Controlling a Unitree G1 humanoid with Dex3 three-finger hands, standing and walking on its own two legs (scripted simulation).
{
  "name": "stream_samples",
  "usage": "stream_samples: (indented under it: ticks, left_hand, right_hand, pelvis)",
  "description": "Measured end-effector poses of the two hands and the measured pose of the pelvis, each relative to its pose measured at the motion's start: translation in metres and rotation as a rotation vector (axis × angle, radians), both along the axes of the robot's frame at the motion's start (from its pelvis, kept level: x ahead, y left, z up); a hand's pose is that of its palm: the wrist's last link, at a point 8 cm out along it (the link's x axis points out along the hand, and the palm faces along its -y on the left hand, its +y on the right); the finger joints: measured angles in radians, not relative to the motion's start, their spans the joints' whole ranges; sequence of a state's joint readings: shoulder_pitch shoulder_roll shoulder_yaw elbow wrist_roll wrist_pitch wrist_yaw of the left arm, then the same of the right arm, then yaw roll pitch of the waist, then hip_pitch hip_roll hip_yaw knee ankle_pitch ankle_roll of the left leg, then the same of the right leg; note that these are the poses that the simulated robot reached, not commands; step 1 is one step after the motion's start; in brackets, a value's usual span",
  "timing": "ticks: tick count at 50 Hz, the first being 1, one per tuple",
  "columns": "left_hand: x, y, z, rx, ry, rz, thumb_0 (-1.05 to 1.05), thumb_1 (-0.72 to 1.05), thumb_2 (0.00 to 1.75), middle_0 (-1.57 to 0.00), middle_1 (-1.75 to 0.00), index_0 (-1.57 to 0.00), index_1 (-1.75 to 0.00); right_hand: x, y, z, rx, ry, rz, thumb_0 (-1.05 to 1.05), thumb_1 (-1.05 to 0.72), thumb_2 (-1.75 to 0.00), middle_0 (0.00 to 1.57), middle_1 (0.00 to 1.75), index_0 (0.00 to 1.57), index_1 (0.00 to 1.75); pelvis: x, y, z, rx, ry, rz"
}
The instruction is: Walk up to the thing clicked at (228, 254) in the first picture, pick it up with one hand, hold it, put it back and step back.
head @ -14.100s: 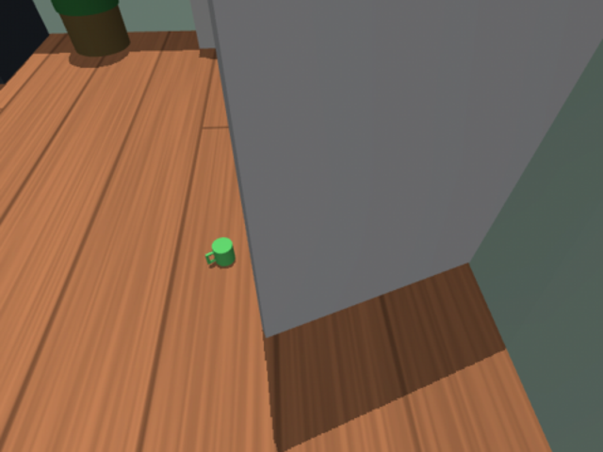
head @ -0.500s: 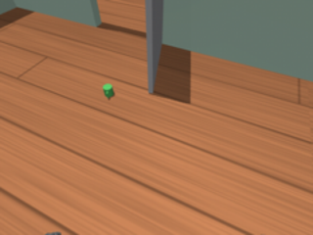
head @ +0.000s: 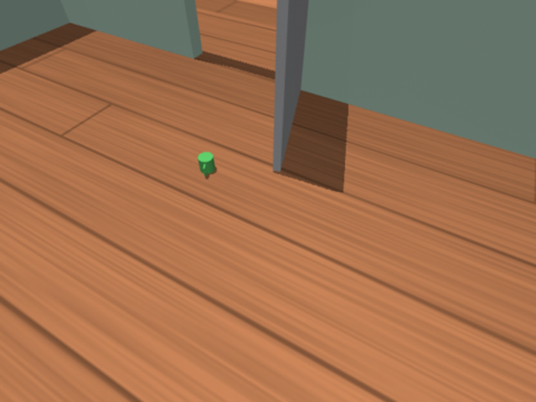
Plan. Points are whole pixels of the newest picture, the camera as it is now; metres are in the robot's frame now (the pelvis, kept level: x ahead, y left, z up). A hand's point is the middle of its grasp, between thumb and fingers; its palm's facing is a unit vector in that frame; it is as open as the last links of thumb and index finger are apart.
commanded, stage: stand
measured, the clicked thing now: (206, 165) +1.38 +0.33 -0.74
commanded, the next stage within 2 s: walk up in 2.00 s
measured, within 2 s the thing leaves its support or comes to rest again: neither
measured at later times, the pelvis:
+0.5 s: pelvis +0.00 +0.00 +0.00, yaw +1 degrees
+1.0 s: pelvis +0.00 +0.00 +0.00, yaw +2 degrees
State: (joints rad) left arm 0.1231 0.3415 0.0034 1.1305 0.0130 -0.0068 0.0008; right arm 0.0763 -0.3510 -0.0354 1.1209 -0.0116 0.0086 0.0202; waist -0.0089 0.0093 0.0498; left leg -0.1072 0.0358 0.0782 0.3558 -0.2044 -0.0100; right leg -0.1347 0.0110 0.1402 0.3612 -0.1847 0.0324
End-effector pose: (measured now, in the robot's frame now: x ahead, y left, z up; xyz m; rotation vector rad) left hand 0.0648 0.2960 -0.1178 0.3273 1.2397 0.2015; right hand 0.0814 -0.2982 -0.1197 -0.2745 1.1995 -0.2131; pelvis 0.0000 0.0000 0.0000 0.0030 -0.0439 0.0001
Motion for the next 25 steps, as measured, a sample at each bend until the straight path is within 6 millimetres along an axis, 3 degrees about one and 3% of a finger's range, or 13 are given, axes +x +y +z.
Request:
stream_samples:
  ticks: [25]
  left_hand:
    - [-0.002,0.000,-0.001,-0.010,-0.011,0.012,0.00,0.91,0.90,-0.20,-0.30,-0.20,-0.30]
  right_hand:
    - [-0.017,0.001,-0.001,-0.006,0.049,0.014,0.00,-0.91,-0.89,0.20,0.30,0.21,0.30]
  pelvis:
    - [-0.002,0.000,0.001,-0.001,0.002,0.025]
